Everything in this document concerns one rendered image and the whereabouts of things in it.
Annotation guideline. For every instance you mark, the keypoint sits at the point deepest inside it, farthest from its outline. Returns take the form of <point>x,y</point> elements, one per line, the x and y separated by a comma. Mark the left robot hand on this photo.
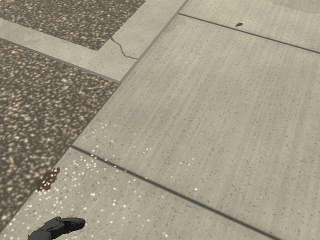
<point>57,226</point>

